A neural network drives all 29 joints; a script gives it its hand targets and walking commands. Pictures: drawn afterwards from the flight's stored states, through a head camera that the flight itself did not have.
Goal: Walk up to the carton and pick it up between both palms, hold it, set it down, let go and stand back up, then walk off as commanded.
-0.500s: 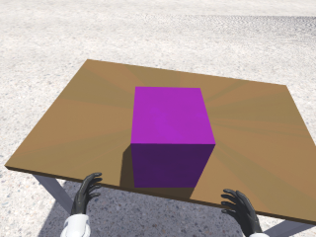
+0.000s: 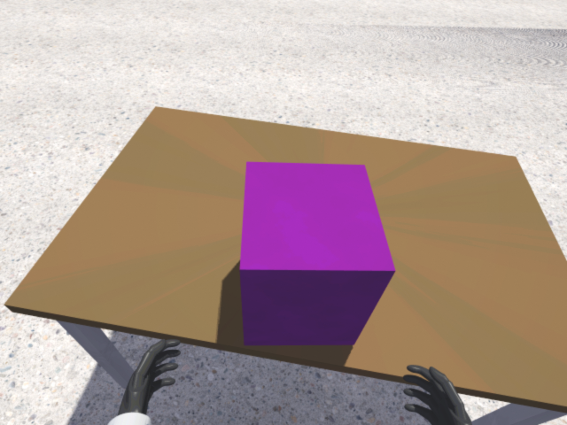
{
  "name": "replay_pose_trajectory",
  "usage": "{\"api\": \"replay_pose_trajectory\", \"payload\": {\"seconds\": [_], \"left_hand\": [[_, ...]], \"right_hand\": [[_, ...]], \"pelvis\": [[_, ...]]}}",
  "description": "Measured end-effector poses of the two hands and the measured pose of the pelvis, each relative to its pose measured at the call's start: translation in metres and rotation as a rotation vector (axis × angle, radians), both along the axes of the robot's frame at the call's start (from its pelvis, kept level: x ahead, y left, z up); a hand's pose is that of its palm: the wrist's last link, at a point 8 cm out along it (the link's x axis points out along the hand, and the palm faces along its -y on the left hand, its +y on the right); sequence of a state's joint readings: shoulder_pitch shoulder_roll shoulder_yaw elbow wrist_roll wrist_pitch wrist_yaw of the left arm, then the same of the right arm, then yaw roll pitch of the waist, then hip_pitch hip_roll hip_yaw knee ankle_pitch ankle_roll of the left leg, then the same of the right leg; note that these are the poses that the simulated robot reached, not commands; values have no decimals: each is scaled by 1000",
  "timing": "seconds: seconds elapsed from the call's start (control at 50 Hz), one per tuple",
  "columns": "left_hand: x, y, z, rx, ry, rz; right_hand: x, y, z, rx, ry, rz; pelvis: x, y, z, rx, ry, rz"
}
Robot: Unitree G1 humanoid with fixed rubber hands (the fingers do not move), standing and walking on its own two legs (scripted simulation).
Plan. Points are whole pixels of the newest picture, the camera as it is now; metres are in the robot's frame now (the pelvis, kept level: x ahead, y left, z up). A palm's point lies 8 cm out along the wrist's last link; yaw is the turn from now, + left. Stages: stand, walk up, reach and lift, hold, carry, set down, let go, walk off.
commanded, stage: set down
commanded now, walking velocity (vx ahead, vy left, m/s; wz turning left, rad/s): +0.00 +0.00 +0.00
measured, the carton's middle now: (302, 257) +0.39 +0.01 -0.02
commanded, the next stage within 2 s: let go in 1.02 s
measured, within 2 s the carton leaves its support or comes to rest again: neither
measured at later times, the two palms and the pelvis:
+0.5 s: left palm (133, 400) +0.15 +0.23 -0.07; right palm out of the picture +0.16 -0.22 -0.07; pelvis +0.01 +0.00 +0.00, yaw +0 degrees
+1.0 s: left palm (128, 397) +0.16 +0.24 -0.07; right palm out of the picture +0.16 -0.21 -0.08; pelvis +0.01 +0.00 +0.00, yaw +0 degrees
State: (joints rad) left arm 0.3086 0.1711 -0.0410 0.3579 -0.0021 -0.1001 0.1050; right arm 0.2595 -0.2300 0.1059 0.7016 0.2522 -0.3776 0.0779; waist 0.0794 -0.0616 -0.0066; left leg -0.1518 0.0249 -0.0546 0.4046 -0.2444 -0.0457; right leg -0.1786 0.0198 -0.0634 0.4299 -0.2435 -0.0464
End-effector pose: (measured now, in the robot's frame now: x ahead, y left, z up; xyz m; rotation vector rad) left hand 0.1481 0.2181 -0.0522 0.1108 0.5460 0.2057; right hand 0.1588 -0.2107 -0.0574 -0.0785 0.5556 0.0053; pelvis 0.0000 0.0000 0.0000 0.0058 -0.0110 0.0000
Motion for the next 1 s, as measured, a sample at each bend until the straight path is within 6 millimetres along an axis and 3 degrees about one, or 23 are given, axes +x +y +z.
{"api": "replay_pose_trajectory", "payload": {"seconds": [1.0], "left_hand": [[8,23,-19,-18,245,-65]], "right_hand": [[0,-2,-19,-108,151,-36]], "pelvis": [[8,2,1,0,8,2]]}}
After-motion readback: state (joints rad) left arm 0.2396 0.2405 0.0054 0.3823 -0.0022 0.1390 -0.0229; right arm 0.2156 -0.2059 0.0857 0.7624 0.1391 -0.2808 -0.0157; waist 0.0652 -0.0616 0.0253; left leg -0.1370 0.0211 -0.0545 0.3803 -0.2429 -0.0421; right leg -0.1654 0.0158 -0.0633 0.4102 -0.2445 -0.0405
